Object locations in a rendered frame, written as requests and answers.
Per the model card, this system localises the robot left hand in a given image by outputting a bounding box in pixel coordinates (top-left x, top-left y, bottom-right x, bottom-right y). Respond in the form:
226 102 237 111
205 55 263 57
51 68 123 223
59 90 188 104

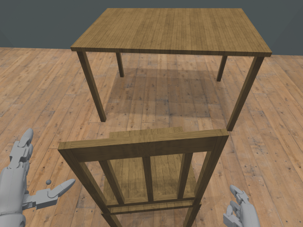
0 128 76 216

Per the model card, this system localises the chair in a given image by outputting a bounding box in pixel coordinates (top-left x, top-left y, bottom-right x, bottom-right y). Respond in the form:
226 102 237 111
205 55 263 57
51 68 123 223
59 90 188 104
57 126 229 227

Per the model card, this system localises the table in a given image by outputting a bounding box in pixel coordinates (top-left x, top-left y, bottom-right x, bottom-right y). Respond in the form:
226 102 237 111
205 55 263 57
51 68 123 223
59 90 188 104
70 8 272 131

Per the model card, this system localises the left robot forearm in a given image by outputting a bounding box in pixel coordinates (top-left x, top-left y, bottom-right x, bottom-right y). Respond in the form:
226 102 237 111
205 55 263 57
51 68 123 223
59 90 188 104
0 213 26 227

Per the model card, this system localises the robot right hand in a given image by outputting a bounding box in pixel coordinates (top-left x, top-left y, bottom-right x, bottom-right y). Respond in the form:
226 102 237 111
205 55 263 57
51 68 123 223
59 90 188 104
223 185 260 227

